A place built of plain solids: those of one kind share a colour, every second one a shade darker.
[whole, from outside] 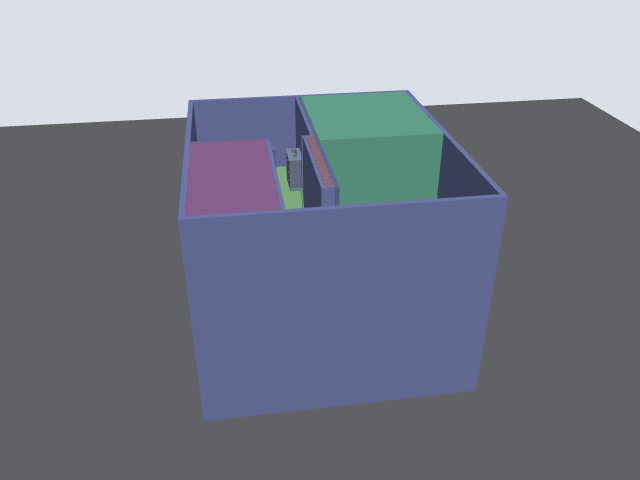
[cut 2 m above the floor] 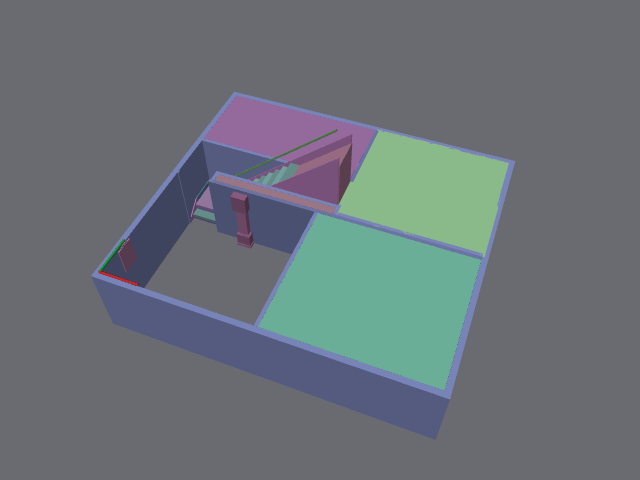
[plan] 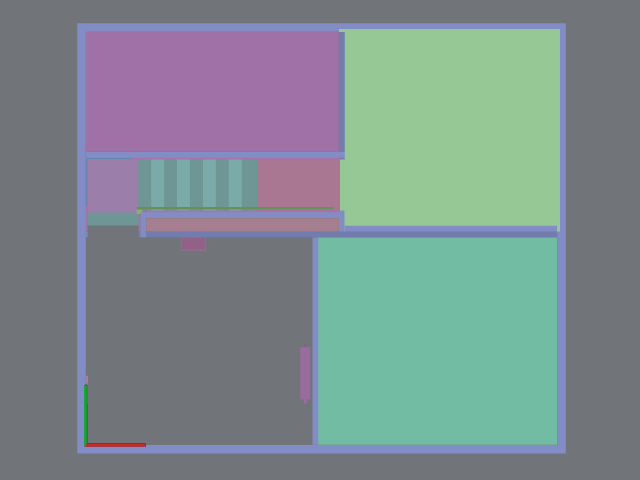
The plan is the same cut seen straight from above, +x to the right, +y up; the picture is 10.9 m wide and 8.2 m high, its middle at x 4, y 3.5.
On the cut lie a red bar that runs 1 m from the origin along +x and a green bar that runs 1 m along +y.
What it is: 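A lodging house's back stair, a dwelling of no particular year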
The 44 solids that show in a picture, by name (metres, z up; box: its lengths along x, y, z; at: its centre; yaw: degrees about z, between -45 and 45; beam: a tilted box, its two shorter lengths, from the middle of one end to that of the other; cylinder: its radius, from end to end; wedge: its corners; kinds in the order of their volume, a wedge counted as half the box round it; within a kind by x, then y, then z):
{
 "beside_lower_1": {"box": [4.08, 3.54, 5.94], "at": [6.01, 1.77, 2.92]},
 "behind_box_1": {"box": [4.32, 2.05, 5.94], "at": [2.16, 6.03, 2.92]},
 "upper_1": {"box": [3.78, 3.46, 3.48], "at": [6.21, 5.37, 1.69]},
 "wall_1": {"box": [0.15, 7.35, 5.94], "at": [-0.07, 3.53, 2.92]},
 "wall_2": {"box": [0.03, 0.1, 5.94], "at": [0.01, 3.59, 2.92]},
 "wall_3": {"box": [0.1, 0.43, 5.94], "at": [0.98, 3.76, 2.92]},
 "wall_4": {"box": [4.42, 0.1, 5.94], "at": [2.21, 4.96, 2.92]},
 "wall_5": {"box": [3.49, 0.1, 5.94], "at": [2.68, 3.92, 2.92]},
 "wall_6": {"box": [0.1, 3.54, 2.94], "at": [3.92, 1.77, 1.42]},
 "wall_7": {"box": [8.35, 0.15, 5.94], "at": [4.03, -0.07, 2.92]},
 "wall_8": {"box": [8.35, 0.15, 5.94], "at": [4.03, 7.13, 2.92]},
 "wall_9": {"box": [0.1, 0.36, 5.94], "at": [4.37, 3.82, 2.92]},
 "wall_10": {"box": [0.1, 2.18, 5.94], "at": [4.37, 5.96, 2.92]},
 "wall_11": {"box": [7.15, 0.1, 5.94], "at": [4.47, 3.59, 2.92]},
 "wall_12": {"box": [3.63, 0.1, 5.94], "at": [6.24, 3.69, 2.92]},
 "wall_13": {"box": [0.15, 7.35, 5.94], "at": [8.12, 3.53, 2.92]},
 "carriage_1": {"wedge": [[0.89, 4.0, -0.05], [0.89, 4.0, 0.33], [0.89, 4.88, -0.05], [0.89, 4.88, 0.33], [4.34, 4.0, -0.05], [4.34, 4.0, 3.31], [4.34, 4.88, -0.05], [4.34, 4.88, 3.31]]},
 "beside_box_1": {"box": [3.29, 0.23, 5.94], "at": [2.68, 3.76, 2.92]},
 "chest_drawers_1": {"box": [1.01, 0.44, 0.15], "at": [6.52, 3.97, 3.45]},
 "chest_drawers_2": {"box": [1.0, 0.44, 0.93], "at": [6.52, 3.97, 4.0]},
 "chest_drawers_3": {"box": [1.02, 0.46, 0.024], "at": [6.52, 3.97, 4.47]},
 "string_1": {"wedge": [[0.0, 3.65, -0.05], [0.0, 3.65, 0.15], [0.0, 4.09, -0.05], [0.0, 4.09, 0.53], [0.03, 3.65, -0.05], [0.03, 3.65, 0.15], [0.03, 4.09, -0.05], [0.03, 4.09, 0.53]]},
 "string_2": {"wedge": [[0.79, 4.88, -0.05], [0.79, 4.88, 0.53], [0.79, 4.91, -0.05], [0.79, 4.91, 0.53], [4.32, 4.88, -0.05], [4.32, 4.88, 3.57], [4.32, 4.91, -0.05], [4.32, 4.91, 3.57]]},
 "string_3": {"wedge": [[0.95, 3.97, -0.05], [0.95, 3.97, 0.67], [0.95, 4.01, -0.05], [0.95, 4.01, 0.67], [4.32, 3.97, -0.05], [4.32, 3.97, 3.57], [4.32, 4.01, -0.05], [4.32, 4.01, 3.57]]},
 "rail_1": {"wedge": [[0.88, 4.02, 1.41], [0.88, 4.02, 1.46], [0.88, 4.06, 1.41], [0.88, 4.06, 1.46], [4.23, 4.02, 4.3], [4.23, 4.02, 4.35], [4.23, 4.06, 4.3], [4.23, 4.06, 4.35]]},
 "longcase_clock_1": {"box": [0.42, 0.22, 0.14], "at": [1.84, 3.43, 0.02]},
 "longcase_clock_2": {"box": [0.39, 0.21, 0.36], "at": [1.84, 3.44, 0.26]},
 "longcase_clock_3": {"box": [0.41, 0.21, 0.52], "at": [1.84, 3.44, 1.65]},
 "longcase_clock_4": {"box": [0.29, 0.16, 0.96], "at": [1.84, 3.46, 0.92]},
 "tread_1": {"wedge": [[0.02, 3.75, 0.09], [0.02, 3.75, 0.19], [0.02, 4.02, 0.09], [0.02, 4.02, 0.19], [0.91, 3.75, 0.09], [0.91, 3.75, 0.19], [0.91, 4.02, 0.09], [0.91, 4.02, 0.19]]},
 "tread_2": {"wedge": [[0.9, 3.99, 0.47], [0.9, 3.99, 0.57], [0.9, 4.89, 0.47], [0.9, 4.89, 0.57], [1.17, 3.99, 0.47], [1.17, 3.99, 0.57], [1.17, 4.89, 0.47], [1.17, 4.89, 0.57]]},
 "tread_3": {"wedge": [[1.12, 3.99, 0.66], [1.12, 3.99, 0.76], [1.12, 4.89, 0.66], [1.12, 4.89, 0.76], [1.39, 3.99, 0.66], [1.39, 3.99, 0.76], [1.39, 4.89, 0.66], [1.39, 4.89, 0.76]]},
 "tread_4": {"wedge": [[1.34, 3.99, 0.85], [1.34, 3.99, 0.95], [1.34, 4.89, 0.85], [1.34, 4.89, 0.95], [1.61, 3.99, 0.85], [1.61, 3.99, 0.95], [1.61, 4.89, 0.85], [1.61, 4.89, 0.95]]},
 "tread_5": {"wedge": [[1.56, 3.99, 1.04], [1.56, 3.99, 1.14], [1.56, 4.89, 1.04], [1.56, 4.89, 1.14], [1.83, 3.99, 1.04], [1.83, 3.99, 1.14], [1.83, 4.89, 1.04], [1.83, 4.89, 1.14]]},
 "tread_6": {"wedge": [[1.78, 3.99, 1.23], [1.78, 3.99, 1.33], [1.78, 4.89, 1.23], [1.78, 4.89, 1.33], [2.05, 3.99, 1.23], [2.05, 3.99, 1.33], [2.05, 4.89, 1.23], [2.05, 4.89, 1.33]]},
 "tread_7": {"wedge": [[2.0, 3.99, 1.42], [2.0, 3.99, 1.52], [2.0, 4.89, 1.42], [2.0, 4.89, 1.52], [2.27, 3.99, 1.42], [2.27, 3.99, 1.52], [2.27, 4.89, 1.42], [2.27, 4.89, 1.52]]},
 "tread_8": {"wedge": [[2.22, 3.99, 1.71], [2.22, 4.89, 1.71], [2.23, 3.99, 1.61], [2.23, 4.89, 1.61], [2.49, 3.99, 1.61], [2.49, 3.99, 1.71], [2.49, 4.89, 1.61], [2.49, 4.89, 1.71]]},
 "tread_9": {"wedge": [[2.44, 3.99, 1.9], [2.44, 4.89, 1.9], [2.45, 3.99, 1.8], [2.45, 4.89, 1.8], [2.71, 3.99, 1.8], [2.71, 3.99, 1.9], [2.71, 4.89, 1.8], [2.71, 4.89, 1.9]]},
 "tread_10": {"wedge": [[2.66, 3.99, 2.09], [2.66, 4.89, 2.09], [2.67, 3.99, 1.99], [2.67, 4.89, 1.99], [2.93, 3.99, 1.99], [2.93, 3.99, 2.09], [2.93, 4.89, 1.99], [2.93, 4.89, 2.09]]},
 "radiator_1": {"box": [0.17, 0.89, 0.59], "at": [3.75, 1.22, 0.39]},
 "landing_1": {"wedge": [[0.02, 3.97, 0.38], [0.02, 3.98, 0.28], [0.02, 4.89, 0.28], [0.02, 4.89, 0.38], [0.95, 3.97, 0.38], [0.95, 3.98, 0.28], [0.95, 4.89, 0.28], [0.95, 4.89, 0.38]]},
 "string_turn_1": {"box": [0.03, 0.82, 0.58], "at": [0.01, 4.5, 0.24]},
 "string_turn_2": {"box": [0.76, 0.03, 0.58], "at": [0.41, 4.89, 0.24]},
 "wall_mirror_1": {"box": [0.034, 0.48, 0.78], "at": [0.02, 0.94, 1.56]}
}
